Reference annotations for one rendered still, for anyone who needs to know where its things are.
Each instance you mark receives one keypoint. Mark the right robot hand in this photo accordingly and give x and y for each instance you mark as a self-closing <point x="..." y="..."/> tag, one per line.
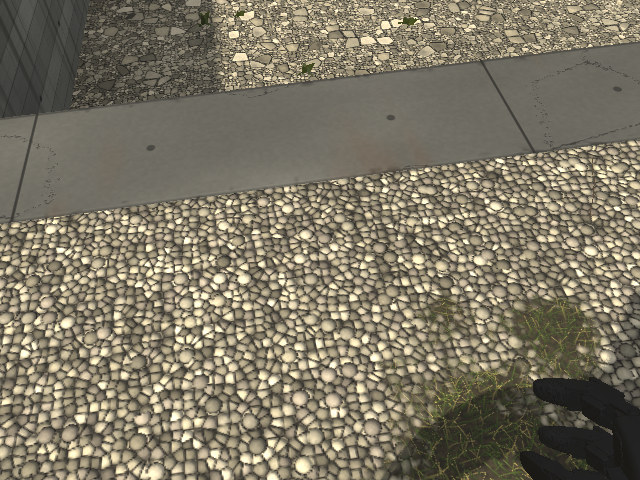
<point x="616" y="457"/>

